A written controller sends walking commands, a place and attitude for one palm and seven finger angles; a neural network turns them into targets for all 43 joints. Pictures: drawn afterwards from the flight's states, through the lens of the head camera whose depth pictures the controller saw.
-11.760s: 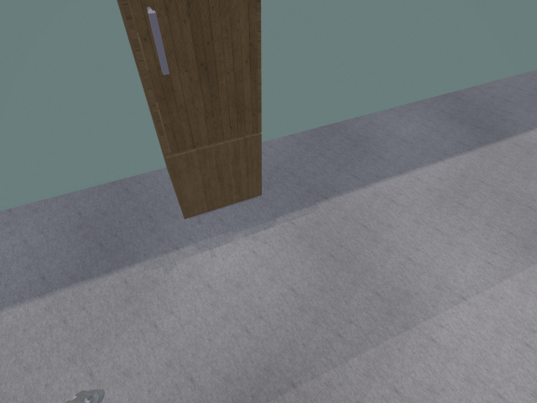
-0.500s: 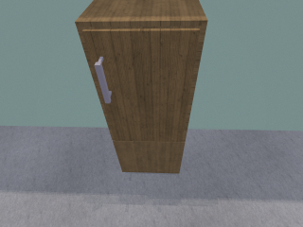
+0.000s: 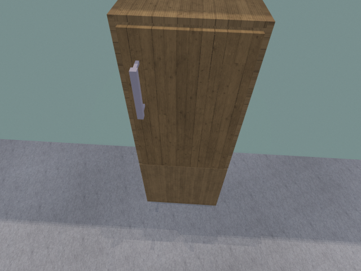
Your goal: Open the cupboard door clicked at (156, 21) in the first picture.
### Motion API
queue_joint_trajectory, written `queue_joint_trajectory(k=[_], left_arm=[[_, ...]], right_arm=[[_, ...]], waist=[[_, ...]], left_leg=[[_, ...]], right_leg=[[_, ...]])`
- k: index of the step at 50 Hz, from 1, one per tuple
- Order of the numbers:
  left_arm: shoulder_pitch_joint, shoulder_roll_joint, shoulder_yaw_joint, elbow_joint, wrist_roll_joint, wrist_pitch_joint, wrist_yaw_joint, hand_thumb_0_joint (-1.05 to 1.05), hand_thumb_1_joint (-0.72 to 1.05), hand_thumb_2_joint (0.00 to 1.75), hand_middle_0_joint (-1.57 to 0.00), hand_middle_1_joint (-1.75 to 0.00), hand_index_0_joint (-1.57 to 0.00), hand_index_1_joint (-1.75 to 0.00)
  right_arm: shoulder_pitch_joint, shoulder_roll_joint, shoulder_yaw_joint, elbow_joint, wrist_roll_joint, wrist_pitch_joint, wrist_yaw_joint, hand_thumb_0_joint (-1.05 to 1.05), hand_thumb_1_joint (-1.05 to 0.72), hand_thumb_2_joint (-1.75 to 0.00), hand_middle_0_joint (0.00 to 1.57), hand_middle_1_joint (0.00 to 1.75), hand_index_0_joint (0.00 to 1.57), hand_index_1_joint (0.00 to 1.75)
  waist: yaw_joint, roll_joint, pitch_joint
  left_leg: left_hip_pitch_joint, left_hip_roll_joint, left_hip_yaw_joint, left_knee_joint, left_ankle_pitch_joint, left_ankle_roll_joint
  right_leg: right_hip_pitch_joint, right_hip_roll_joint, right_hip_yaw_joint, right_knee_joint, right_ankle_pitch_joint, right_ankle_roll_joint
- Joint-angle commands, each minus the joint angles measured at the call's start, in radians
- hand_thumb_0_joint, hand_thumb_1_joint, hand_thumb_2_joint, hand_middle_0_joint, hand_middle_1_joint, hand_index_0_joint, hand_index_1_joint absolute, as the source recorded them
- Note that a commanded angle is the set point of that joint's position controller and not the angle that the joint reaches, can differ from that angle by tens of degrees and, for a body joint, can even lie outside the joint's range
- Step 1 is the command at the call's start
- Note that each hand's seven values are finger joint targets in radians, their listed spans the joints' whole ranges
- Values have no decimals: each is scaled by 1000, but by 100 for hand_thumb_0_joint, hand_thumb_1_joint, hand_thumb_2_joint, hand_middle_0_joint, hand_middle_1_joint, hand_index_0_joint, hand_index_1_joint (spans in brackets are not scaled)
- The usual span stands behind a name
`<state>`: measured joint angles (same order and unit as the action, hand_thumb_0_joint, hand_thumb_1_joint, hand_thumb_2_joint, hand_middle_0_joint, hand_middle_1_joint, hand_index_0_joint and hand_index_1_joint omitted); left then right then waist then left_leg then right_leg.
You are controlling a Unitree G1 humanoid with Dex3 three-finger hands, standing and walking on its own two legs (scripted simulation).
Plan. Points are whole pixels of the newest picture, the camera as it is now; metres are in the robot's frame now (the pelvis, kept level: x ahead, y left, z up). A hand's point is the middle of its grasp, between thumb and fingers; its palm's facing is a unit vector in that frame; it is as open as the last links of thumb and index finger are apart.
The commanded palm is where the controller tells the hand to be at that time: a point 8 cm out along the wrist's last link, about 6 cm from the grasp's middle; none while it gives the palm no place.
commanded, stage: look again from close up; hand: left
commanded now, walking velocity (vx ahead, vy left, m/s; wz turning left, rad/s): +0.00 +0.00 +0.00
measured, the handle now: (138, 91) +0.57 +0.16 +0.08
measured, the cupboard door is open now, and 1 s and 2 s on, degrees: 0 0 0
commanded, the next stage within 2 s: raise the hand with hooked fingers in 0.28 s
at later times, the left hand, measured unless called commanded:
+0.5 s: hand out of the picture +0.13 +0.22 -0.09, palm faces +0.22 -0.95 -0.21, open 7.5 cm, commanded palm +0.11 +0.27 -0.05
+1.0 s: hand (78, 253) +0.16 +0.22 -0.01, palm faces +0.00 -1.00 -0.07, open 9.8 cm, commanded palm +0.14 +0.28 +0.00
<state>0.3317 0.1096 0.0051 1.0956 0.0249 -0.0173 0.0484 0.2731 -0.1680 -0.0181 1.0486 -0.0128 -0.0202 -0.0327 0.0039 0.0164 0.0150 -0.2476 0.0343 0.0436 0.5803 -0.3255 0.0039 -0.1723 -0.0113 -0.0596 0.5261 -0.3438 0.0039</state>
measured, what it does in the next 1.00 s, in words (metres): lowers itself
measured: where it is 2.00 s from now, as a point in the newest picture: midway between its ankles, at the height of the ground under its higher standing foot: outside the picture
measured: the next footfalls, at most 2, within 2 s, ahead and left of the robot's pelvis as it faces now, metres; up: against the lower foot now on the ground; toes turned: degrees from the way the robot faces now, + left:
none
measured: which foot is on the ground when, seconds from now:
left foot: down 0.00-1.00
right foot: down 0.00-1.00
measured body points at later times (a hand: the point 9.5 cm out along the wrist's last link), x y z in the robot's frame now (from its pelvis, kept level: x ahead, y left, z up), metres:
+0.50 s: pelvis +0.00 +0.02 +0.00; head +0.01 +0.02 +0.45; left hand +0.12 +0.27 -0.07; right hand +0.05 -0.22 -0.13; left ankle -0.01 +0.11 -0.73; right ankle -0.04 -0.12 -0.73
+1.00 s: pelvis -0.06 -0.03 -0.07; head -0.02 -0.01 +0.38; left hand +0.15 +0.27 +0.00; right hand +0.15 -0.25 -0.13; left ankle -0.01 +0.11 -0.73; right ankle -0.04 -0.12 -0.73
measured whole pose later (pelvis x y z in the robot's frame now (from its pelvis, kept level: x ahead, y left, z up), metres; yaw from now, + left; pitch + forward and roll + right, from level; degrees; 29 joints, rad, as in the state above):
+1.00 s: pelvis -0.06 -0.03 -0.07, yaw +2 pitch +10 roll -3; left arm 0.25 0.33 0.31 0.14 -0.34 -0.38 -0.47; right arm 0.20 -0.25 0.02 0.57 0.04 -0.26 -0.08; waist 0.03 0.02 -0.10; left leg -0.82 0.07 -0.06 1.11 -0.46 -0.03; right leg -0.71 0.01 -0.14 1.06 -0.52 -0.05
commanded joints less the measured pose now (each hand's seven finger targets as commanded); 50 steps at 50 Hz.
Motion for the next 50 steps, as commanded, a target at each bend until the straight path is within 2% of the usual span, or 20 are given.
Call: queue_joint_trajectory(k=[1, 18, 19, 20, 21, 22, 23, 24, 25, 26, 27, 28, 29, 32, 34, 37, 40, 42, 45, 50], left_arm=[[54, 107, 10, -45, -3, 1, -4, 0, 90, 90, -20, -30, -20, -30], [-3, 175, 10, -48, -7, 7, -10, 0, 90, 90, -20, -30, -20, -30], [52, 174, 2, -30, -3, -7, 30, 0, 90, 90, -20, -30, -20, -30], [-702, 503, 258, -1574, -163, -213, 35, 0, 88, 89, -20, -32, -20, -32], [-180, 399, 190, -1323, -87, -166, 54, 0, 85, 88, -20, -33, -20, -33], [69, 154, 62, -1167, -127, -40, 72, 0, 83, 87, -21, -34, -21, -34], [40, 76, 59, -1121, -162, -37, 55, 0, 81, 86, -21, -36, -21, -36], [-35, 149, 125, -1134, -168, -84, 35, 0, 78, 85, -21, -37, -21, -37], [9, 213, 218, -1081, -172, -143, 3, 0, 76, 84, -21, -39, -21, -39], [134, 175, 231, -997, -191, -208, -45, 0, 74, 83, -21, -40, -21, -40], [248, 162, 252, -916, -200, -269, -105, 0, 71, 82, -21, -42, -21, -42], [312, 117, 247, -876, -222, -339, -171, 0, 69, 81, -22, -43, -22, -43], [315, 95, 238, -860, -246, -413, -243, 0, 67, 80, -22, -45, -22, -45], [235, 213, 332, -861, -323, -588, -466, 0, 60, 77, -22, -50, -22, -50], [151, 282, 397, -957, -383, -572, -532, 0, 55, 75, -22, -53, -22, -53], [-65, 344, 428, -1117, -440, -514, -536, 0, 48, 72, -23, -57, -23, -57], [-206, 348, 378, -1296, -418, -528, -497, 0, 41, 69, -24, -62, -24, -62], [-297, 355, 336, -1337, -397, -527, -485, 0, 36, 67, -24, -64, -24, -64], [-264, 394, 347, -1229, -383, -478, -501, 0, 29, 64, -24, -69, -24, -69], [-199, 473, 450, -1118, -422, -340, -534, 0, 18, 59, -25, -76, -25, -76]], right_arm=[[47, -82, 0, -49, -3, -12, -2, 0, -90, -90, 20, 30, 20, 30], [36, -124, 5, -13, -2, -21, -2, 0, -90, -90, 20, 30, 20, 30], [-21, -156, 1, -76, 13, -16, 6, 0, -90, -90, 20, 30, 20, 30], [35, -291, -49, -375, 50, -165, -23, 0, -90, -90, 20, 30, 20, 30], [-45, -197, -9, -337, 39, -262, -59, 0, -90, -90, 20, 30, 20, 30], [-73, -145, -17, -314, 51, -289, -51, 0, -90, -90, 20, 30, 20, 30], [-31, -145, -37, -292, 58, -289, -47, 0, -90, -90, 20, 30, 20, 30], [-62, -180, -55, -342, 43, -296, -39, 0, -90, -90, 20, 30, 20, 30], [-60, -202, -68, -362, 28, -293, -33, 0, -90, -90, 20, 30, 20, 30], [-72, -196, -72, -394, 18, -289, -27, 0, -90, -90, 20, 30, 20, 30], [-77, -196, -83, -427, 23, -285, -12, 0, -90, -90, 20, 30, 20, 30], [-92, -188, -87, -454, 17, -276, 1, 0, -90, -90, 20, 30, 20, 30], [-123, -192, -94, -482, 17, -272, 14, 0, -90, -90, 20, 30, 20, 30], [-142, -213, -101, -566, 33, -281, 42, 0, -90, -90, 20, 30, 20, 30], [-159, -225, -98, -645, 44, -280, 29, 0, -90, -90, 20, 30, 20, 30], [-126, -225, -80, -694, 52, -271, -4, 0, -90, -90, 20, 30, 20, 30], [-81, -213, -63, -678, 50, -276, -31, 0, -90, -90, 20, 30, 20, 30], [-66, -220, -49, -652, 45, -286, -48, 0, -90, -90, 20, 30, 20, 30], [-61, -228, -37, -617, 54, -295, -66, 0, -90, -90, 20, 30, 20, 30], [-80, -222, -18, -628, 61, -289, -74, 0, -90, -90, 20, 30, 20, 30]], waist=[[5, 28, 87], [7, -5, 19], [20, -96, 60], [-99, 69, -464], [0, 227, -455], [-25, 200, -298], [-44, 95, -138], [-48, 78, -26], [-40, -3, -46], [-15, -82, -54], [17, -93, -82], [42, -175, -138], [50, -203, -135], [58, -64, -203], [61, -33, -304], [19, -13, -302], [-23, 85, -325], [-64, 66, -295], [-64, 79, -241], [-4, 60, -284]], left_leg=[[-36, 93, -113, -174, 200, 55], [52, 79, -89, -195, 344, 55], [8, 100, -81, -4, 552, 23], [293, 8, -95, -100, 658, -5], [432, 69, -113, -134, 793, -3], [256, 38, -107, -169, 679, -46], [148, 30, -90, -144, 585, -35], [39, 8, -97, -88, 435, -27], [-42, -8, -86, -34, 318, -21], [-108, -18, -78, 19, 281, -15], [-145, -28, -67, 70, 329, -19], [-199, -25, -58, 119, 338, -26], [-269, -27, -47, 175, 299, -30], [-391, -48, -32, 304, 183, -26], [-420, -58, -13, 337, 106, -7], [-469, -54, -26, 384, -5, 9], [-421, -31, -41, 403, -20, 25], [-432, -20, -56, 422, -30, 33], [-446, -16, -65, 403, -52, 32], [-433, -22, -62, 352, 9, 28]], right_leg=[[-67, -50, 60, -74, 88, -35], [-19, -81, 62, -66, 195, -19], [-62, -119, 122, -109, 448, -9], [-29, -17, -7, 2, 510, -37], [-119, 9, -14, 106, 230, -38], [-200, 9, -38, 145, 52, -22], [-235, 5, -34, 104, 54, -15], [-269, 7, -44, 53, 64, -19], [-279, 8, -60, 27, 108, -23], [-304, 17, -71, 57, 129, -25], [-302, 21, -73, 109, 184, -30], [-340, 30, -86, 194, 197, -29], [-400, 34, -81, 259, 187, -30], [-476, 15, -17, 373, 161, -46], [-472, 11, 23, 374, 69, -36], [-512, 13, 93, 325, -116, -18], [-526, 18, 119, 299, -148, -21], [-554, 29, 119, 299, -149, -21], [-548, 25, 126, 259, -183, -20], [-411, 3, 146, 199, -142, -8]])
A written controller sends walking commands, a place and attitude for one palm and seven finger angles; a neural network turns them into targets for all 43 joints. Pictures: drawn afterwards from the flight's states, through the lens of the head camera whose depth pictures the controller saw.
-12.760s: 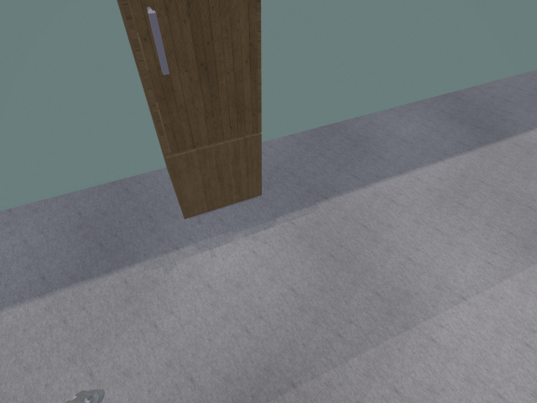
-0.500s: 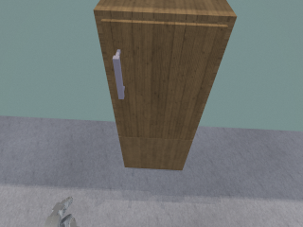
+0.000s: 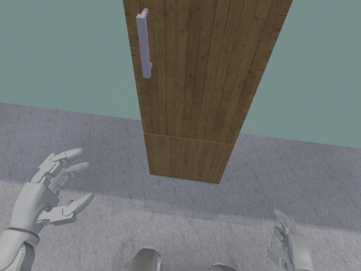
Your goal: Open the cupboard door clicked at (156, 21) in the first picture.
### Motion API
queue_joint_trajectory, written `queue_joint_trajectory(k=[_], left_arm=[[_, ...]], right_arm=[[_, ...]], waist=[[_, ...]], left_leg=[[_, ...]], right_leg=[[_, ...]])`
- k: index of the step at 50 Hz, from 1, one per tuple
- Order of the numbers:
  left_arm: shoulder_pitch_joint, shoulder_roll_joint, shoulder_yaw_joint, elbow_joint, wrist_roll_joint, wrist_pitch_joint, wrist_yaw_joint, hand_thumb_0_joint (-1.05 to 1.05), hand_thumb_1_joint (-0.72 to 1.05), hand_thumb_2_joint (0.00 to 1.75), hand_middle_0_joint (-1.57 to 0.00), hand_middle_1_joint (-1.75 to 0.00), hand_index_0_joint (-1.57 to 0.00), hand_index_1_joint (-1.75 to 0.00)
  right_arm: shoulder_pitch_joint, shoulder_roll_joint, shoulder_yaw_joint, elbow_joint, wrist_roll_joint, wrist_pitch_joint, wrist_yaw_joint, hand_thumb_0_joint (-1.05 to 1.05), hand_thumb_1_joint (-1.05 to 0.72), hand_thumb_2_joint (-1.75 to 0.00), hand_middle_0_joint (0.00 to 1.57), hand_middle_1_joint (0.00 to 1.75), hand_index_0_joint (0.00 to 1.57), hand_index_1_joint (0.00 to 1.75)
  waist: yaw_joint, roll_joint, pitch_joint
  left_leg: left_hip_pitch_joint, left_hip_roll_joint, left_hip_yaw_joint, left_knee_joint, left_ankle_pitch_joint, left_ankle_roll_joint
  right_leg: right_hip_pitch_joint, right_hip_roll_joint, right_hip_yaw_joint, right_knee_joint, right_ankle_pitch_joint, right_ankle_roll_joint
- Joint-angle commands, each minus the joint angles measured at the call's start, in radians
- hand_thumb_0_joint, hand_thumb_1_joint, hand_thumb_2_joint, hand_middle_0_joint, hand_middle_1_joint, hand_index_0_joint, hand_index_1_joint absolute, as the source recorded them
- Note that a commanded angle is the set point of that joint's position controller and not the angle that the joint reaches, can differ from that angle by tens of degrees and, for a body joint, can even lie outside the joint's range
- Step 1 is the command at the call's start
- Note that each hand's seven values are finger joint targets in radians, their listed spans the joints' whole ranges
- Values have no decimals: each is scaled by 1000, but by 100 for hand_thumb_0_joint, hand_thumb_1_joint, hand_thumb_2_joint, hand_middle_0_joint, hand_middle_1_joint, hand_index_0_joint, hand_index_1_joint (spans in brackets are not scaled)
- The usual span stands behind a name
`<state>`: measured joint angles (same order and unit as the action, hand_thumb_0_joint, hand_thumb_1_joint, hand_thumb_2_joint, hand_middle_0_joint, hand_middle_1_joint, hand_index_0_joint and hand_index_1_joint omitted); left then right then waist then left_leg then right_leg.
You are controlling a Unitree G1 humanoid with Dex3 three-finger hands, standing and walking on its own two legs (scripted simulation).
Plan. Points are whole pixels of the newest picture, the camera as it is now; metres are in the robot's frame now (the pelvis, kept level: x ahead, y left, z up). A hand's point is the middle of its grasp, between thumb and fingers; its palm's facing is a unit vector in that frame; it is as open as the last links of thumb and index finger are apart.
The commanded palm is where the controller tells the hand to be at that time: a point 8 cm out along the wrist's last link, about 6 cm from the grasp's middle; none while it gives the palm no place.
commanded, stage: raise the hand with hooked fingers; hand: left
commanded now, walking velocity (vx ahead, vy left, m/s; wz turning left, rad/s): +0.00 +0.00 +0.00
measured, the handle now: (146, 45) +0.63 +0.16 +0.15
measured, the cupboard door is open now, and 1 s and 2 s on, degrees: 0 0 0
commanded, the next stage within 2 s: move the hooked fingers beside the handle in 1.48 s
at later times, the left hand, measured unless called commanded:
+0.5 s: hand (52, 159) +0.28 +0.28 +0.12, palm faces -0.02 -1.00 -0.06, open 12.8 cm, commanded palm +0.26 +0.33 +0.13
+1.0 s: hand (29, 120) +0.32 +0.31 +0.18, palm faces +0.00 -1.00 -0.05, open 14.0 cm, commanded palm +0.29 +0.35 +0.17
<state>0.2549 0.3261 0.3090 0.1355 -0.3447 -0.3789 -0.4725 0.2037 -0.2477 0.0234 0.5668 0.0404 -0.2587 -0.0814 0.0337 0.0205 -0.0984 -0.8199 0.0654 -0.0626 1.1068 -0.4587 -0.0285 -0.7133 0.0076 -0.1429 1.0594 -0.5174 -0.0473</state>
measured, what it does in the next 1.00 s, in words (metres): rises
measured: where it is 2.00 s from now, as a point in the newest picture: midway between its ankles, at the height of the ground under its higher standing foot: outside the picture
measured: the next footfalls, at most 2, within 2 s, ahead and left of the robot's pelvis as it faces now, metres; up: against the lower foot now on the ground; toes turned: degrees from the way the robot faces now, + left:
none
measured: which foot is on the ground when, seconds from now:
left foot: down 0.00-1.00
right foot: down 0.00-1.00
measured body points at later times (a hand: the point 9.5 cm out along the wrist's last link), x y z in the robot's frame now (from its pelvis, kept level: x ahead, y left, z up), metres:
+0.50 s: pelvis +0.02 +0.03 +0.04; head +0.05 +0.04 +0.49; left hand +0.28 +0.33 +0.12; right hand +0.18 -0.23 -0.03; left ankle +0.05 +0.14 -0.66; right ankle +0.01 -0.09 -0.66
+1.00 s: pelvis +0.03 +0.04 +0.06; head +0.04 +0.04 +0.51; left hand +0.31 +0.36 +0.18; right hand +0.19 -0.20 -0.02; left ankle +0.05 +0.14 -0.66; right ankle +0.01 -0.09 -0.66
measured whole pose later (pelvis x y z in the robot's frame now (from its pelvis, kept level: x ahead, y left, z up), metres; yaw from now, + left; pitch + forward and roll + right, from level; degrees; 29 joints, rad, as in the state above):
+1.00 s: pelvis +0.03 +0.04 +0.06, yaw -1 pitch +3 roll -2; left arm -0.10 0.45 0.44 0.36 -0.34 -0.10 -0.51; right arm 0.27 -0.27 0.07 0.58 0.06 -0.20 -0.10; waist 0.02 0.04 -0.05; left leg -0.45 0.02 0.02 0.72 -0.33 0.02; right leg -0.36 -0.02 -0.08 0.66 -0.36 0.01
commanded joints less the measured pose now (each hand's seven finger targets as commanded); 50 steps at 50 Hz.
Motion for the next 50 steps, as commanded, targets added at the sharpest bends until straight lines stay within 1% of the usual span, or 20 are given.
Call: queue_joint_trajectory(k=[1, 2, 4, 6, 7, 11, 12, 14, 17, 20, 27, 29, 32, 34, 37, 42, 44, 47, 49, 50], left_arm=[[-104, 251, 157, -137, -63, 40, -9, 0, 15, 58, -25, -78, -25, -78], [-89, 253, 181, -103, -78, 56, -10, 0, 13, 57, -25, -80, -25, -80], [-84, 247, 191, -92, -85, 54, 1, 0, 8, 55, -26, -82, -26, -82], [-78, 229, 180, -105, -85, 35, 8, 0, 4, 53, -26, -86, -26, -86], [-77, 227, 179, -90, -87, 30, 5, 0, 1, 52, -26, -87, -26, -87], [-114, 217, 144, -116, -71, -1, 5, 0, -8, 48, -27, -93, -27, -93], [-137, 229, 155, -118, -76, -5, 2, 0, -10, 47, -27, -94, -27, -94], [-145, 237, 160, -140, -70, -11, 6, 0, -15, 45, -27, -98, -27, -98], [-194, 258, 169, -172, -65, -6, 24, 0, -22, 42, -28, -102, -28, -102], [-208, 248, 157, -178, -49, 15, 38, 0, -29, 39, -29, -107, -29, -107], [-291, 275, 167, -147, -43, 98, 29, 0, -45, 32, -30, -117, -30, -117], [-327, 264, 153, -134, -39, 122, 22, 0, -50, 30, -30, -120, -30, -120], [-389, 283, 157, -126, -35, 146, 13, 0, -50, 30, -30, -120, -30, -120], [-413, 295, 168, -104, -32, 159, 5, 0, -50, 30, -30, -120, -30, -120], [-473, 322, 180, -83, -29, 177, -5, 0, -50, 30, -30, -120, -30, -120], [-553, 360, 198, -39, -32, 196, -27, 0, -50, 30, -30, -120, -30, -120], [-577, 376, 209, -25, -32, 203, -35, 0, -50, 30, -30, -120, -30, -120], [-618, 394, 215, 12, -34, 214, -43, 0, -50, 30, -30, -120, -30, -120], [-637, 409, 224, 37, -33, 222, -50, 0, -50, 30, -30, -120, -30, -120], [-612, 394, 216, 58, -34, 225, -52, 0, -50, 30, -30, -120, -30, -120]], right_arm=[[-12, -137, -56, -150, 7, -49, -23, 0, -90, -90, 20, 30, 20, 30], [-20, -136, -54, -155, 5, -47, -20, 0, -90, -90, 20, 30, 20, 30], [-8, -134, -53, -151, 4, -46, -13, 0, -90, -90, 20, 30, 20, 30], [5, -137, -59, -147, 4, -54, -5, 0, -90, -90, 20, 30, 20, 30], [5, -139, -59, -152, 0, -56, -2, 0, -90, -90, 20, 30, 20, 30], [33, -154, -67, -137, 6, -71, 3, 0, -90, -90, 20, 30, 20, 30], [34, -159, -68, -137, 4, -73, 0, 0, -90, -90, 20, 30, 20, 30], [42, -160, -69, -131, 7, -76, -1, 0, -90, -90, 20, 30, 20, 30], [40, -164, -65, -127, 6, -79, -4, 0, -90, -90, 20, 30, 20, 30], [36, -159, -61, -127, 10, -72, -7, 0, -90, -90, 20, 30, 20, 30], [27, -162, -48, -139, 12, -45, -10, 0, -90, -90, 20, 30, 20, 30], [21, -159, -45, -140, 15, -35, -12, 0, -90, -90, 20, 30, 20, 30], [17, -161, -38, -144, 12, -28, -15, 0, -90, -90, 20, 30, 20, 30], [16, -160, -37, -143, 14, -19, -18, 0, -90, -90, 20, 30, 20, 30], [7, -161, -29, -145, 13, -11, -22, 0, -90, -90, 20, 30, 20, 30], [-1, -163, -22, -141, 15, -3, -31, 0, -90, -90, 20, 30, 20, 30], [-1, -162, -22, -139, 16, -2, -33, 0, -90, -90, 20, 30, 20, 30], [0, -165, -19, -136, 17, 1, -37, 0, -90, -90, 20, 30, 20, 30], [-2, -165, -20, -135, 22, 2, -39, 0, -90, -90, 20, 30, 20, 30], [3, -165, -22, -136, 22, 1, -39, 0, -90, -90, 20, 30, 20, 30]], waist=[[-24, 33, -175], [-8, 26, -163], [-10, -32, -162], [-12, -22, -178], [-10, -44, -167], [-28, -23, -161], [-27, -32, -158], [-23, 14, -186], [-20, 45, -178], [-23, 85, -175], [-19, 96, -157], [-27, 93, -147], [-24, 98, -144], [-30, 67, -154], [-24, 90, -143], [-23, 72, -146], [-24, 93, -163], [-22, 67, -133], [-23, 86, -136], [-24, 55, -138]], left_leg=[[141, -54, 42, -189, 153, 58], [134, -56, 38, -195, 168, 54], [138, -57, 38, -215, 183, 52], [167, -59, 42, -233, 200, 52], [165, -62, 42, -234, 212, 51], [240, -61, 43, -286, 213, 58], [251, -64, 44, -285, 233, 59], [301, -62, 46, -315, 245, 59], [348, -61, 35, -346, 261, 57], [393, -55, 29, -379, 269, 51], [455, -52, 17, -422, 337, 44], [472, -50, 17, -436, 331, 41], [499, -50, 8, -449, 355, 39], [514, -48, 7, -460, 358, 40], [522, -52, 7, -472, 351, 38], [543, -54, 4, -494, 342, 41], [555, -57, 10, -500, 340, 43], [547, -58, 6, -515, 316, 45], [550, -62, 14, -521, 301, 48], [549, -61, 13, -524, 305, 49]], right_leg=[[150, -16, 222, -339, 43, 46], [169, -13, 220, -338, 63, 43], [186, -20, 213, -346, 98, 54], [189, -22, 204, -345, 144, 61], [197, -19, 205, -343, 168, 59], [161, 0, 150, -339, 171, 49], [172, 4, 151, -337, 198, 45], [181, 6, 125, -331, 225, 40], [189, 18, 96, -325, 253, 31], [190, 18, 75, -331, 268, 30], [245, 29, 60, -362, 339, 21], [240, 27, 57, -378, 339, 25], [261, 32, 57, -390, 356, 18], [267, 30, 56, -403, 363, 22], [286, 31, 58, -417, 357, 15], [313, 30, 62, -448, 358, 13], [320, 24, 67, -459, 359, 16], [332, 27, 68, -479, 340, 13], [334, 22, 75, -491, 333, 16], [338, 22, 71, -492, 337, 17]])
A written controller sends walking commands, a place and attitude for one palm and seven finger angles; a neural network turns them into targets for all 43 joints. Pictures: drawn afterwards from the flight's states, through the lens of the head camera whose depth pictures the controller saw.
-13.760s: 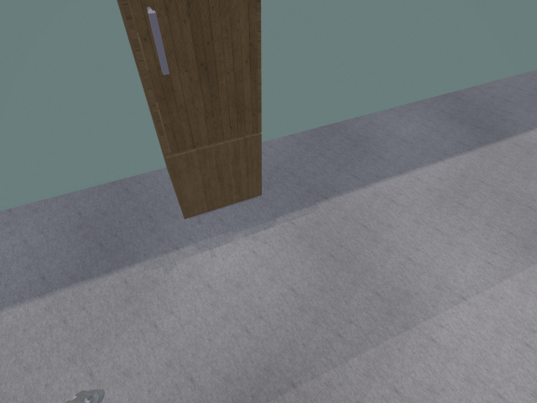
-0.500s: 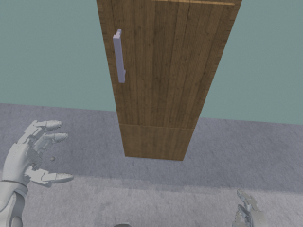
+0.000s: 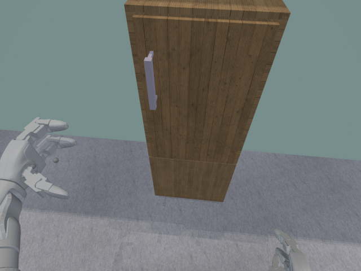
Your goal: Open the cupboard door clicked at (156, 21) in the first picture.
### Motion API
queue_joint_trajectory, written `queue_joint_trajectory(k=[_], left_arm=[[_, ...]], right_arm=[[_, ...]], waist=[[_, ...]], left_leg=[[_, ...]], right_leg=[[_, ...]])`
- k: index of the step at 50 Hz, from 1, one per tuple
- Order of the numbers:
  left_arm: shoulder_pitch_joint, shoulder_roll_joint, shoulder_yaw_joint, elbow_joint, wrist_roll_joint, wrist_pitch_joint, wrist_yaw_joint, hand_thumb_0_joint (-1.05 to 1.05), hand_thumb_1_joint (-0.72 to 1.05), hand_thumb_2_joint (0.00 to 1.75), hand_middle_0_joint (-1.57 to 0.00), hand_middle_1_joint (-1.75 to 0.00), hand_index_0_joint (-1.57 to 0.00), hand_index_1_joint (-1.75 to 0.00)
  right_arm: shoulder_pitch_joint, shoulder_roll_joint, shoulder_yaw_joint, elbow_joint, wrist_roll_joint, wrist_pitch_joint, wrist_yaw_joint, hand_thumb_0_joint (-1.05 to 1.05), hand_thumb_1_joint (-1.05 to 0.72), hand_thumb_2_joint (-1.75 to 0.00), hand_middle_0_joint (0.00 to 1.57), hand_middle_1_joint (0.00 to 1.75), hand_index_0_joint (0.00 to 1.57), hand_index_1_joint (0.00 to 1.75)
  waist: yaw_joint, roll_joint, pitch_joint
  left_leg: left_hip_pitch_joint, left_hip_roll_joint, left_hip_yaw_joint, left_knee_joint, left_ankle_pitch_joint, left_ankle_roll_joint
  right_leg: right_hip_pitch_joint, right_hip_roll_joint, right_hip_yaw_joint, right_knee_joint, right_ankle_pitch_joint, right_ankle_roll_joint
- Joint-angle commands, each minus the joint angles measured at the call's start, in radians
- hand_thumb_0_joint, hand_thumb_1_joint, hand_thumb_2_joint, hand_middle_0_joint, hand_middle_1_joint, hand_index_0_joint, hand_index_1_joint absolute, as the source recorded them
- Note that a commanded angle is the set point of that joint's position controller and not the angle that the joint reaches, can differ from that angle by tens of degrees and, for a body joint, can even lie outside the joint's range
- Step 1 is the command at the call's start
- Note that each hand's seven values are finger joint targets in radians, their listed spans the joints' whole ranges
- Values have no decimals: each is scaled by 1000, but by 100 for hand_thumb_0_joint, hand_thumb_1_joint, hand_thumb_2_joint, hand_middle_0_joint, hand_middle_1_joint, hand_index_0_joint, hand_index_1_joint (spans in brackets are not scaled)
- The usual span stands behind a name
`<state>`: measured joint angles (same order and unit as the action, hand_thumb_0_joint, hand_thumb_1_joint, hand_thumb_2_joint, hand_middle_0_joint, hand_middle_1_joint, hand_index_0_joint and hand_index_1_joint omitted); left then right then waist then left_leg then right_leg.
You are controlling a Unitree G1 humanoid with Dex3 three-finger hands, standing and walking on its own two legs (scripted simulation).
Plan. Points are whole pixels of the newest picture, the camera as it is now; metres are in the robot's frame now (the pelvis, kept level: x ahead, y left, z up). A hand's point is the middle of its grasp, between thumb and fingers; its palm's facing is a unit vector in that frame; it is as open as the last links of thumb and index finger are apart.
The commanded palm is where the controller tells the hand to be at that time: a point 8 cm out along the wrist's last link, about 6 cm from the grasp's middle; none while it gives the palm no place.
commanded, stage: raise the hand with hooked fingers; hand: left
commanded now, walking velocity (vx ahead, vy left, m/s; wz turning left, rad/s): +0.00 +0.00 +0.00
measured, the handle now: (152, 82) +0.60 +0.14 +0.10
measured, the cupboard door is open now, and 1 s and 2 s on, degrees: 0 0 0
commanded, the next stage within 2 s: move the hooked fingers beside the handle in 0.48 s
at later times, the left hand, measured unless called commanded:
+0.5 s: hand (69, 160) +0.29 +0.25 +0.12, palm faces +0.01 -1.00 -0.03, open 14.0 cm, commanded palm +0.27 +0.30 +0.12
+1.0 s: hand (88, 135) +0.37 +0.24 +0.11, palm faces -0.03 -1.00 +0.01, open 14.0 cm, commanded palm +0.34 +0.29 +0.11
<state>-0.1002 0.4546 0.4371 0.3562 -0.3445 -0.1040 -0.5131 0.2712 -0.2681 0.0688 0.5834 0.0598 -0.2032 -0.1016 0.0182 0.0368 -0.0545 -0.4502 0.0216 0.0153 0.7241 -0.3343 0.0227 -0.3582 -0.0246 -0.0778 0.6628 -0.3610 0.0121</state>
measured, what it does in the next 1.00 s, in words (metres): stands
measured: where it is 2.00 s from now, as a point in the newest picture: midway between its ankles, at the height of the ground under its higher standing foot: outside the picture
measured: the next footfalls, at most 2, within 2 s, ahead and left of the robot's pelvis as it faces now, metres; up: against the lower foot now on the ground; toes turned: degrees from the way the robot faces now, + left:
none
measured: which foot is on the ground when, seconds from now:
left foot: down 0.00-1.00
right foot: down 0.00-1.00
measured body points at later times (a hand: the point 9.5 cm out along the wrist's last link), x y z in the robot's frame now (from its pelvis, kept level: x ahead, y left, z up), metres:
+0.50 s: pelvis +0.00 -0.02 +0.00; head +0.01 -0.03 +0.45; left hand +0.29 +0.31 +0.12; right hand +0.16 -0.27 -0.08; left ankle +0.02 +0.10 -0.72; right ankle -0.01 -0.13 -0.72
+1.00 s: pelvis +0.00 -0.01 +0.00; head +0.03 -0.01 +0.45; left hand +0.36 +0.30 +0.11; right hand +0.13 -0.27 -0.09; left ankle +0.02 +0.10 -0.72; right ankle -0.01 -0.13 -0.72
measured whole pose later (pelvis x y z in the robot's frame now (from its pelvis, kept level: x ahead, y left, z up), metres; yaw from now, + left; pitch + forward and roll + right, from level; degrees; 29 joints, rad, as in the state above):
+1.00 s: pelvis +0.00 -0.01 +0.00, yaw -1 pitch +6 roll -1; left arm -0.37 0.47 0.42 0.65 -0.29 -0.15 -0.49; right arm 0.30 -0.28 0.05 0.59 0.06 -0.15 -0.09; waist -0.03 0.02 -0.06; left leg -0.50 0.04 0.03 0.72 -0.33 0.01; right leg -0.43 -0.01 -0.06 0.69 -0.37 0.00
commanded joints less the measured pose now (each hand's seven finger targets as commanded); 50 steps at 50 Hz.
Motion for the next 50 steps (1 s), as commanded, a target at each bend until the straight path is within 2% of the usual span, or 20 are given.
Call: queue_joint_trajectory(k=[1, 7, 9, 12, 15, 20, 23, 29, 31, 32, 34, 38, 41, 42, 43, 44, 46, 47, 49, 50], left_arm=[[-234, 249, 77, -146, -33, -45, -14, 0, -50, 30, -30, -120, -30, -120], [-223, 266, 97, -157, -47, -56, -19, 0, -50, 30, -30, -120, -30, -120], [-247, 276, 103, -187, -41, -71, -11, 0, -50, 30, -30, -120, -30, -120], [-251, 298, 127, -216, -40, -94, 5, 0, -50, 30, -30, -120, -30, -120], [-245, 273, 107, -209, -33, -101, 8, 0, -50, 30, -30, -120, -30, -120], [-234, 264, 100, -160, -37, -83, -3, 0, -50, 30, -30, -120, -30, -120], [-241, 261, 95, -142, -44, -76, -10, 0, -50, 30, -30, -120, -30, -120], [-259, 262, 90, -137, -41, -79, -15, 0, -50, 30, -30, -120, -30, -120], [-371, 271, 76, -113, -29, -85, -5, 0, -50, 30, -30, -120, -30, -120], [-426, 262, 57, -104, -31, -87, -2, 0, -50, 30, -30, -120, -30, -120], [-498, 272, 49, -51, -16, -92, 1, 0, -50, 30, -30, -120, -30, -120], [-536, 297, 53, 2, 5, -106, 3, 0, -50, 30, -30, -120, -30, -120], [-553, 286, 37, 57, 15, -104, 6, 0, -50, 30, -30, -120, -30, -120], [-561, 292, 45, 89, 6, -101, 5, 0, -50, 30, -30, -120, -30, -120], [-558, 316, 66, 92, 13, -104, 9, 0, -50, 30, -30, -120, -30, -120], [-554, 282, 37, 92, 15, -101, 8, 0, -50, 30, -30, -120, -30, -120], [-556, 311, 64, 93, 25, -108, 22, 0, -50, 30, -30, -120, -30, -120], [-545, 301, 60, 88, 18, -109, 24, 0, -50, 30, -30, -120, -30, -120], [-595, 284, 36, 99, 28, -108, 32, 0, -50, 30, -30, -120, -30, -120], [-624, 272, 25, 120, 31, -107, 36, 0, -50, 30, -30, -120, -30, -120]], right_arm=[[-63, -145, -68, -154, 4, -55, -17, 0, -90, -90, 20, 30, 20, 30], [-55, -150, -75, -164, 0, -55, -6, 0, -90, -90, 20, 30, 20, 30], [-52, -148, -78, -159, 1, -54, -6, 0, -90, -90, 20, 30, 20, 30], [-50, -146, -80, -159, -4, -58, -7, 0, -90, -90, 20, 30, 20, 30], [-51, -139, -79, -151, 0, -59, -11, 0, -90, -90, 20, 30, 20, 30], [-55, -141, -75, -146, 2, -59, -17, 0, -90, -90, 20, 30, 20, 30], [-56, -143, -76, -149, 5, -57, -17, 0, -90, -90, 20, 30, 20, 30], [-58, -142, -76, -151, 5, -53, -18, 0, -90, -90, 20, 30, 20, 30], [-55, -143, -73, -135, 7, -48, -24, 0, -90, -90, 20, 30, 20, 30], [-53, -145, -70, -133, 5, -46, -27, 0, -90, -90, 20, 30, 20, 30], [-43, -148, -71, -119, 6, -42, -33, 0, -90, -90, 20, 30, 20, 30], [-29, -150, -72, -112, 4, -33, -30, 0, -90, -90, 20, 30, 20, 30], [-22, -150, -73, -109, 5, -21, -24, 0, -90, -90, 20, 30, 20, 30], [-17, -154, -70, -110, 3, -15, -21, 0, -90, -90, 20, 30, 20, 30], [-11, -157, -76, -112, 3, -9, -18, 0, -90, -90, 20, 30, 20, 30], [-13, -154, -74, -123, 3, -6, -13, 0, -90, -90, 20, 30, 20, 30], [2, -156, -80, -122, 1, 4, -6, 0, -90, -90, 20, 30, 20, 30], [3, -157, -78, -132, -1, 9, -2, 0, -90, -90, 20, 30, 20, 30], [13, -156, -81, -128, 2, 20, 1, 0, -90, -90, 20, 30, 20, 30], [22, -157, -82, -122, 1, 25, 2, 0, -90, -90, 20, 30, 20, 30]], waist=[[-5, 50, -177], [0, 8, -164], [-3, 46, -197], [1, 48, -206], [-6, 82, -201], [-8, 51, -183], [-8, 3, -172], [-11, 7, -187], [-33, 27, -154], [-41, -4, -144], [-52, 11, -165], [-39, 28, -246], [-39, 49, -234], [-34, 8, -225], [-29, 2, -241], [-27, 36, -252], [-22, 46, -275], [-12, 25, -288], [-33, 50, -267], [-44, 32, -250]], left_leg=[[176, -19, -62, -142, 176, -2], [151, -25, -43, -131, 187, 5], [163, -25, -34, -127, 189, 5], [172, -26, -28, -117, 211, 8], [177, -25, -24, -121, 198, 7], [159, -26, -20, -119, 188, 8], [145, -26, -22, -113, 193, 9], [146, -28, -17, -101, 193, 10], [138, -26, -20, -102, 161, 8], [126, -27, -24, -98, 146, 9], [127, -27, -25, -94, 125, 9], [148, -28, -29, -83, 180, 9], [145, -27, -29, -85, 185, 8], [123, -27, -32, -81, 189, 8], [120, -24, -31, -85, 205, 7], [127, -27, -26, -84, 209, 7], [140, -24, -30, -83, 247, 5], [136, -26, -31, -78, 265, 6], [139, -22, -28, -80, 253, 5], [134, -21, -30, -80, 243, 6]], right_leg=[[-23, 53, 8, -98, 175, -41], [-4, 55, 25, -104, 202, -40], [-1, 51, 30, -101, 207, -37], [18, 52, 42, -99, 231, -36], [3, 49, 41, -102, 226, -33], [7, 43, 50, -108, 232, -28], [9, 43, 55, -109, 244, -25], [1, 40, 64, -104, 249, -22], [-36, 41, 62, -110, 208, -21], [-41, 43, 68, -112, 185, -21], [-52, 38, 75, -113, 159, -19], [-17, 39, 67, -86, 224, -27], [-38, 39, 58, -80, 236, -30], [-25, 43, 60, -76, 241, -32], [-15, 42, 56, -70, 262, -30], [-19, 42, 55, -64, 268, -32], [-11, 44, 45, -53, 301, -36], [6, 48, 46, -45, 319, -38], [-33, 49, 42, -47, 307, -35], [-48, 51, 39, -50, 297, -34]])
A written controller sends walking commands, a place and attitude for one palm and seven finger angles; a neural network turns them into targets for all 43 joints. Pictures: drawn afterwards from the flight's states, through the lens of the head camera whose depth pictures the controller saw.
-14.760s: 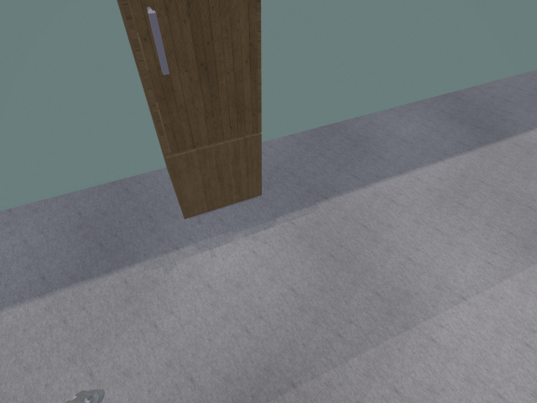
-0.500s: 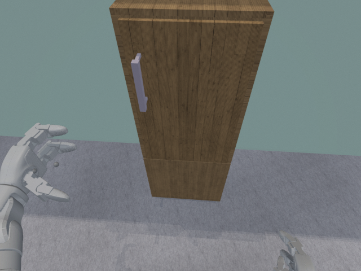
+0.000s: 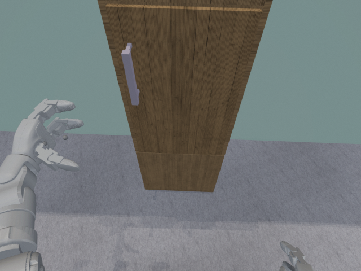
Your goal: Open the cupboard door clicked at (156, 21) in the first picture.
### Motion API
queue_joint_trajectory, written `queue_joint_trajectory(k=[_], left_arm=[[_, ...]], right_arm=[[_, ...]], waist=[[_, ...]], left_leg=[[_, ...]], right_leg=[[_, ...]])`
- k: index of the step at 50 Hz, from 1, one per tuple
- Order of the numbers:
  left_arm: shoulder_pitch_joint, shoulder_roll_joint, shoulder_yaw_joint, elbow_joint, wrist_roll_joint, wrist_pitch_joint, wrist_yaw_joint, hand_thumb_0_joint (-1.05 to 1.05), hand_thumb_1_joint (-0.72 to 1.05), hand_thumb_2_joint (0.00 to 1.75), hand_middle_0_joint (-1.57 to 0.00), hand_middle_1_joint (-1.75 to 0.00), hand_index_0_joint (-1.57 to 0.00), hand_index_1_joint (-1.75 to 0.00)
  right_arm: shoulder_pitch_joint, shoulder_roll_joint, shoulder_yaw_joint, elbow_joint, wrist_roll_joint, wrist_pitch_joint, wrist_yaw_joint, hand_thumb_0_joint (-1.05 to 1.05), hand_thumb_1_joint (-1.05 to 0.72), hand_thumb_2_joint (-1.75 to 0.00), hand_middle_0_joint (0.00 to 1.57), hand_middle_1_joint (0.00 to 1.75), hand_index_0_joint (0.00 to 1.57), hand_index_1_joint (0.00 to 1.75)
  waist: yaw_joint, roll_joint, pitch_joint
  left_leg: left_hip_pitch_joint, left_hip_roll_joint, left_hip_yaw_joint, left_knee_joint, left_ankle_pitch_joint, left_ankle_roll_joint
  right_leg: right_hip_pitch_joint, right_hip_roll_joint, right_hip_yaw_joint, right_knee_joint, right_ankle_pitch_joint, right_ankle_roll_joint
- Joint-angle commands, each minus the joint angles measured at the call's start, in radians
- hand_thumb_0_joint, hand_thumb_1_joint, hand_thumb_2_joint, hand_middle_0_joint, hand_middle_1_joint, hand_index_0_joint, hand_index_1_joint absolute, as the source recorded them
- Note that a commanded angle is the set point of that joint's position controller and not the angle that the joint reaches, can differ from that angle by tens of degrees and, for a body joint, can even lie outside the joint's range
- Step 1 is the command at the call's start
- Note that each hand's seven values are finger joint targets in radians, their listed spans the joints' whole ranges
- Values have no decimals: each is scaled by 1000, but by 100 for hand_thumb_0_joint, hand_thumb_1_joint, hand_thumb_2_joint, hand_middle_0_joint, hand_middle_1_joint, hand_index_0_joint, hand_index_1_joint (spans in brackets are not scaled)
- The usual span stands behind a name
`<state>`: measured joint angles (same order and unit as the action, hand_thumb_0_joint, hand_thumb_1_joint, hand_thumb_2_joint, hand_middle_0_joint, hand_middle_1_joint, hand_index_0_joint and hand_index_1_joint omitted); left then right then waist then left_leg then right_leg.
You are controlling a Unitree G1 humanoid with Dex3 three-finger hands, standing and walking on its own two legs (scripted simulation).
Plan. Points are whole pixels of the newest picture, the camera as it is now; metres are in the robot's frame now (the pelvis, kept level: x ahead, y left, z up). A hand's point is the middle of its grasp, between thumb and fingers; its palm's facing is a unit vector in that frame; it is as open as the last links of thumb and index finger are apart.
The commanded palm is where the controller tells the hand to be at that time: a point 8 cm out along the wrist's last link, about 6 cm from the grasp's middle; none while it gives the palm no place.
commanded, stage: move the hooked fingers beside the handle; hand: left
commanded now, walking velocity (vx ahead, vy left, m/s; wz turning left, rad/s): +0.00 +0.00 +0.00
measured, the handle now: (132, 76) +0.60 +0.16 +0.10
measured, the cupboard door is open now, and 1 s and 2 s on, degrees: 0 0 0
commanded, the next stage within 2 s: none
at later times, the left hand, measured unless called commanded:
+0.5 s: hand (88, 113) +0.43 +0.24 +0.11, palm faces -0.01 -1.00 +0.01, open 14.0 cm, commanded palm +0.41 +0.28 +0.11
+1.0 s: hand (99, 93) +0.50 +0.22 +0.12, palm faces -0.02 -1.00 +0.00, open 14.0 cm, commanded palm +0.49 +0.27 +0.10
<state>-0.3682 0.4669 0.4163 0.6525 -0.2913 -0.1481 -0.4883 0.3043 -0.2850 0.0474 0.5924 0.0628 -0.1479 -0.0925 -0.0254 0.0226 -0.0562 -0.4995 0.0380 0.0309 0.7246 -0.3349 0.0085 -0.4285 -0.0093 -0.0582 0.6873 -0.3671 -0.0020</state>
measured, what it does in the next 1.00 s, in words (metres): stands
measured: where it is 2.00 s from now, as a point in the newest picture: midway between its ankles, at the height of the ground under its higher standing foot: outside the picture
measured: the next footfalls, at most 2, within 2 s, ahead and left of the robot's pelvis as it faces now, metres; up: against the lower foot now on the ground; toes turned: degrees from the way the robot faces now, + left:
none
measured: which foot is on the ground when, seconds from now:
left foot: down 0.00-1.00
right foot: down 0.00-1.00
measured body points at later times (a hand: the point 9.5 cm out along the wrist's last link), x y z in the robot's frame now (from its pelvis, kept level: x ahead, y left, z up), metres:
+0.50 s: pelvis +0.00 +0.01 -0.01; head +0.05 +0.02 +0.44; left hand +0.43 +0.29 +0.11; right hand +0.08 -0.25 -0.11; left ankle +0.02 +0.11 -0.72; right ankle -0.01 -0.12 -0.72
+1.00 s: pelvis +0.00 +0.00 -0.02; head +0.09 +0.02 +0.42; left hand +0.49 +0.28 +0.12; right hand -0.01 -0.28 -0.12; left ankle +0.02 +0.11 -0.72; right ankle -0.01 -0.12 -0.72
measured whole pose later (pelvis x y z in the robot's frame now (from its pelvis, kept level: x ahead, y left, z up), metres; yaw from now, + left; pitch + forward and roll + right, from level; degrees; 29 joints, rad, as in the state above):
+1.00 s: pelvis +0.00 +0.00 -0.02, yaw -1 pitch +15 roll -3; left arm -0.95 0.63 0.42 1.24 -0.12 -0.28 -0.37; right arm 0.42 -0.30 0.03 0.66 0.03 0.02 -0.06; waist -0.16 0.02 -0.07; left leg -0.74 0.06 0.02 0.84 -0.36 0.01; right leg -0.66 0.01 -0.06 0.77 -0.38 0.00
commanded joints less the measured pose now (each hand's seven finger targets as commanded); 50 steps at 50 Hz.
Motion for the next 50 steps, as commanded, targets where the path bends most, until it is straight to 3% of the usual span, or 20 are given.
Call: queue_joint_trajectory(k=[1, 3, 6, 7, 8, 11, 13, 15, 17, 21, 23, 26, 27, 29, 37, 40, 47, 48, 49, 50], left_arm=[[-373, 276, 55, -161, -15, -66, 18, 0, -50, 30, -30, -120, -30, -120], [-430, 299, 66, -162, -11, -81, 24, 0, -50, 30, -30, -120, -30, -120], [-445, 277, 47, -169, 2, -101, 34, 0, -50, 30, -30, -120, -30, -120], [-456, 262, 34, -138, -1, -99, 34, 0, -50, 30, -30, -120, -30, -120], [-488, 280, 42, -124, 3, -101, 37, 0, -50, 30, -30, -120, -30, -120], [-559, 247, -2, -100, 24, -105, 53, 0, -50, 30, -30, -120, -30, -120], [-560, 249, 6, -114, 25, -114, 65, 0, -50, 30, -30, -120, -30, -120], [-561, 233, -7, -66, 31, -109, 77, 0, -50, 30, -30, -120, -30, -120], [-588, 251, 7, 23, 39, -103, 89, 0, -50, 30, -30, -120, -30, -120], [-691, 269, -1, 35, 68, -136, 107, 0, -50, 30, -30, -120, -30, -120], [-713, 287, 13, 43, 72, -157, 113, 0, -50, 30, -30, -120, -30, -120], [-746, 281, 6, 103, 77, -171, 113, 0, -50, 30, -30, -120, -30, -120], [-766, 297, 14, 145, 78, -172, 114, 0, -50, 30, -30, -120, -30, -120], [-783, 303, 12, 184, 88, -173, 111, 0, -50, 30, -30, -120, -30, -120], [-917, 393, 47, 273, 106, -207, 103, 0, -50, 30, -30, -120, -30, -120], [-969, 386, 23, 289, 123, -217, 97, 0, -50, 30, -30, -120, -30, -120], [-1038, 448, 46, 377, 143, -199, 110, 0, -50, 30, -30, -120, -30, -120], [-1063, 441, 29, 371, 155, -201, 113, 0, -50, 30, -30, -120, -30, -120], [-1107, 412, 3, 358, 158, -204, 118, 0, -50, 30, -30, -120, -30, -120], [-1101, 424, 19, 391, 162, -201, 123, 0, -50, 30, -30, -120, -30, -120]], right_arm=[[-1, -146, -65, -125, -2, -25, -8, 0, -90, -90, 20, 30, 20, 30], [9, -150, -67, -121, -5, -17, -9, 0, -90, -90, 20, 30, 20, 30], [27, -148, -71, -112, -9, -8, -5, 0, -90, -90, 20, 30, 20, 30], [32, -149, -67, -108, -11, -2, -5, 0, -90, -90, 20, 30, 20, 30], [37, -150, -70, -101, -8, 4, -5, 0, -90, -90, 20, 30, 20, 30], [48, -150, -71, -90, -10, 13, -2, 0, -90, -90, 20, 30, 20, 30], [55, -150, -73, -95, -14, 17, 4, 0, -90, -90, 20, 30, 20, 30], [62, -150, -71, -86, -14, 28, 8, 0, -90, -90, 20, 30, 20, 30], [75, -155, -68, -75, -15, 42, 8, 0, -90, -90, 20, 30, 20, 30], [89, -155, -74, -74, -19, 58, 15, 0, -90, -90, 20, 30, 20, 30], [101, -156, -75, -71, -21, 66, 17, 0, -90, -90, 20, 30, 20, 30], [113, -157, -75, -56, -24, 77, 20, 0, -90, -90, 20, 30, 20, 30], [124, -161, -75, -47, -24, 84, 19, 0, -90, -90, 20, 30, 20, 30], [126, -161, -75, -48, -23, 94, 20, 0, -90, -90, 20, 30, 20, 30], [174, -173, -76, -28, -30, 124, 16, 0, -90, -90, 20, 30, 20, 30], [189, -172, -78, -15, -30, 129, 17, 0, -90, -90, 20, 30, 20, 30], [236, -184, -73, 0, -38, 145, 16, 0, -90, -90, 20, 30, 20, 30], [240, -182, -73, -2, -38, 145, 18, 0, -90, -90, 20, 30, 20, 30], [246, -180, -74, 4, -41, 145, 21, 0, -90, -90, 20, 30, 20, 30], [256, -182, -76, 10, -43, 145, 22, 0, -90, -90, 20, 30, 20, 30]], waist=[[-4, 35, -247], [-7, 32, -276], [-11, 73, -330], [-15, 44, -310], [-23, 49, -298], [-36, 85, -299], [-22, 101, -357], [-31, 69, -331], [-40, 9, -274], [-46, 78, -337], [-51, 70, -381], [-59, 72, -365], [-69, 28, -347], [-70, 43, -334], [-100, 28, -372], [-116, 83, -391], [-141, 73, -389], [-143, 122, -404], [-161, 128, -414], [-163, 116, -403]], left_leg=[[178, -35, -49, -81, 232, 20], [186, -36, -50, -76, 236, 21], [236, -31, -58, -67, 295, 17], [217, -33, -56, -62, 297, 19], [210, -29, -56, -64, 285, 18], [235, -25, -72, -67, 279, 13], [269, -25, -75, -59, 327, 10], [248, -22, -75, -58, 322, 9], [185, -23, -72, -58, 278, 16], [216, -22, -69, -45, 291, 13], [232, -18, -72, -32, 330, 12], [213, -18, -68, -24, 312, 13], [186, -18, -67, -18, 307, 18], [157, -21, -57, -19, 280, 21], [93, -23, -51, 15, 254, 31], [119, -20, -57, 25, 256, 28], [66, -17, -59, 41, 240, 34], [84, -16, -63, 41, 248, 29], [103, -13, -67, 48, 250, 29], [97, -11, -69, 54, 241, 30]], right_leg=[[11, 37, 17, -75, 284, -20], [17, 37, 23, -71, 286, -21], [8, 40, 16, -59, 318, -25], [9, 43, 16, -57, 326, -25], [-7, 43, 16, -59, 317, -23], [-49, 42, 7, -55, 282, -26], [-34, 43, 9, -48, 309, -28], [-46, 43, 4, -47, 307, -26], [-48, 45, 4, -50, 286, -26], [-70, 42, 13, -37, 288, -24], [-63, 46, 15, -26, 314, -23], [-82, 46, 15, -24, 306, -21], [-74, 49, 16, -25, 311, -21], [-80, 46, 23, -25, 309, -17], [-74, 49, 39, -10, 314, -12], [-120, 51, 39, -8, 298, -10], [-139, 55, 42, -5, 282, -7], [-164, 55, 38, 1, 274, -7], [-188, 56, 35, 1, 265, -5], [-204, 58, 35, -2, 250, -5]])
